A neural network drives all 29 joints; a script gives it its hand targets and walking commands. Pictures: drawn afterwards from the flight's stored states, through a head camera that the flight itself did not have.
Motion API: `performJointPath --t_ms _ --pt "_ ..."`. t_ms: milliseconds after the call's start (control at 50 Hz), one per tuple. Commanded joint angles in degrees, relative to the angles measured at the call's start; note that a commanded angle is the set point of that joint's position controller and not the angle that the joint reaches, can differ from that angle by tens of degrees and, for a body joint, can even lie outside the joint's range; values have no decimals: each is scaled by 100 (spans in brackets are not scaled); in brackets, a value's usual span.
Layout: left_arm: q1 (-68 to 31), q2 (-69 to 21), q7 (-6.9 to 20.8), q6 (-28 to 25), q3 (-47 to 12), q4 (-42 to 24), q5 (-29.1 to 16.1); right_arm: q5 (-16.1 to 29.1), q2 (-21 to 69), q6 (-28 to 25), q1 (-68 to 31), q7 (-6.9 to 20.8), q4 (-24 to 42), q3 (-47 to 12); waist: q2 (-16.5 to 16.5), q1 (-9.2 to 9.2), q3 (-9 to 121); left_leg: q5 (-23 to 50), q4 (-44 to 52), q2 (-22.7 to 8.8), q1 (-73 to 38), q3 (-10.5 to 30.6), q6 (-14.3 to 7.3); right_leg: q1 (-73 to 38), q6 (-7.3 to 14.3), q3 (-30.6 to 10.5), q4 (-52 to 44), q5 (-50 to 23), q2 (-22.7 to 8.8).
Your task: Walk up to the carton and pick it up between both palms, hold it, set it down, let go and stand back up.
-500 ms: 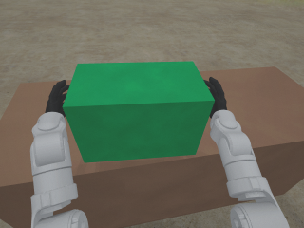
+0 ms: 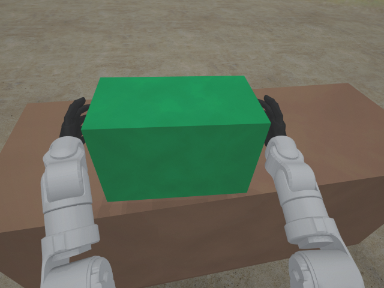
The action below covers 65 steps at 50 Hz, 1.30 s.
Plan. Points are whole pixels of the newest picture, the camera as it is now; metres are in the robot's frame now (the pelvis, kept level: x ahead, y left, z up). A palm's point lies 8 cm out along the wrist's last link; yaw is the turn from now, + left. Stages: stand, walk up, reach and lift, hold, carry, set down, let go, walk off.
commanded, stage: hold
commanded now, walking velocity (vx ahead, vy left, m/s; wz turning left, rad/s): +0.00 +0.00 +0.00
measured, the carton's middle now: (176, 137) +0.39 +0.00 +0.14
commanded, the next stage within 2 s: set down in 1.04 s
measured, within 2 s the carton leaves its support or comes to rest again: neither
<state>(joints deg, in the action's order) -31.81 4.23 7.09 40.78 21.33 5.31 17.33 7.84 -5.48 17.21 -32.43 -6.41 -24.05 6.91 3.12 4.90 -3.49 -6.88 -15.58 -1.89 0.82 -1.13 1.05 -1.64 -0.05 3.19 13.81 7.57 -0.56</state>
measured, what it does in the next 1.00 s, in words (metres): stands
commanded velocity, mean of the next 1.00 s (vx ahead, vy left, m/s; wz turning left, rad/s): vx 0.00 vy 0.00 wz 0.00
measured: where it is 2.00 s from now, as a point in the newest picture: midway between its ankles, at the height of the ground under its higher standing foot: outside the picture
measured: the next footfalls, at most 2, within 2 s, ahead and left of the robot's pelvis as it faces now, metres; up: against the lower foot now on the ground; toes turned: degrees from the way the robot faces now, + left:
none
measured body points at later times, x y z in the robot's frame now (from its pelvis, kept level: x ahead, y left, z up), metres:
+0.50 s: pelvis +0.00 +0.00 +0.00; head -0.03 +0.02 +0.45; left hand +0.38 +0.20 +0.17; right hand +0.37 -0.19 +0.17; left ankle +0.03 +0.13 -0.75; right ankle +0.01 -0.12 -0.75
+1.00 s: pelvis +0.00 +0.00 +0.00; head -0.03 +0.02 +0.45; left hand +0.38 +0.20 +0.17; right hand +0.37 -0.19 +0.17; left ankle +0.03 +0.13 -0.75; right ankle +0.01 -0.12 -0.75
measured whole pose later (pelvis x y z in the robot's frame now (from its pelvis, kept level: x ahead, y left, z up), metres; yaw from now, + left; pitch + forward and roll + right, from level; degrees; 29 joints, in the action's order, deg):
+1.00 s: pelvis +0.00 +0.00 +0.00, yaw +0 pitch -8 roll +0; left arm -31.0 4.3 7.0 40.6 20.9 4.4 17.1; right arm 8.2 -5.5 16.7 -31.7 -6.5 -23.4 6.6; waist 3.2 5.0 -3.8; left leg -7.2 -15.8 -1.9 0.7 -1.2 1.0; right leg -1.9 0.0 3.4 13.7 7.8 -0.5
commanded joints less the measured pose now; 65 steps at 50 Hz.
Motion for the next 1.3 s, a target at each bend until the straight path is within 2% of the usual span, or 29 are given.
performJointPath --t_ms 0,240,580,820,1020,1040,1100,1140,1220,1280 --pt "-3146 -1976 814 -402 -2383 -850 -923 426 1929 -330 -3762 976 1543 -2024 -385 24 2134 1089 10 374 -676 -354 96 -333 -79 225 -118 -769 240" --pt "-2982 -1993 769 -382 -2467 -1006 -941 482 1862 -328 -3597 977 1599 -2076 -424 62 2144 1419 -74 355 -853 -300 157 -313 -72 238 -120 -903 282" --pt "-2934 -1945 790 -358 -2444 -1070 -944 518 1885 -305 -3582 953 1744 -2148 -367 28 2149 1354 -60 377 -786 -324 104 -385 -103 211 -80 -1041 251" --pt "-3013 -1939 805 -377 -2407 -927 -926 448 1893 -321 -3638 958 1598 -2057 -379 43 2085 1142 -2 367 -716 -345 97 -351 -87 225 -110 -816 243" --pt "-3002 -1946 801 -388 -2421 -934 -932 452 1879 -327 -3607 961 1572 -2061 -409 51 2079 1246 -32 367 -768 -333 128 -310 -83 229 -116 -838 255" --pt "-2922 -2337 777 -292 -2825 -1065 -1060 546 2110 -408 -3974 963 1930 -2390 -622 -163 2411 1291 -72 345 -717 -291 117 -289 6 262 -49 -804 333" --pt "-3167 -2472 660 -234 -3063 -1211 -1250 618 2115 -454 -4361 957 2153 -2425 -577 -93 2698 1544 -221 326 -817 -248 139 -192 41 291 -31 -853 394" --pt "-3151 -2421 658 -257 -2944 -1041 -1184 532 2077 -434 -4237 954 1916 -2242 -516 -42 2355 1287 -155 330 -729 -266 115 -112 10 276 -99 -651 384" --pt "-3031 -2307 839 -407 -2436 -448 -849 152 2128 -524 -3908 1005 1230 -1802 -323 -71 1613 145 235 359 -125 -361 -86 -178 -45 210 -185 -59 224" --pt "-2932 -2262 906 -682 -2311 -429 -731 -9 2190 -847 -3829 1021 1273 -1761 -269 -117 1808 341 246 384 -134 -410 -128 -495 -93 230 -92 -419 178"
